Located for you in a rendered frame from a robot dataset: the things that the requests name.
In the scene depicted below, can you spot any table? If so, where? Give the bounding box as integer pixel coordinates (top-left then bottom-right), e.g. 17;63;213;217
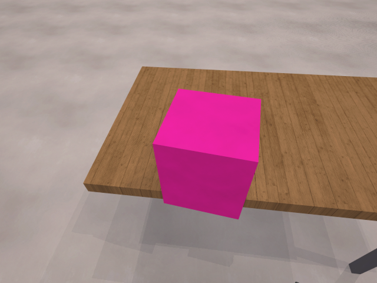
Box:
83;67;377;274

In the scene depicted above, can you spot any carton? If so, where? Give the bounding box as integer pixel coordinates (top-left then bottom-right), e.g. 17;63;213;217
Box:
153;89;261;219

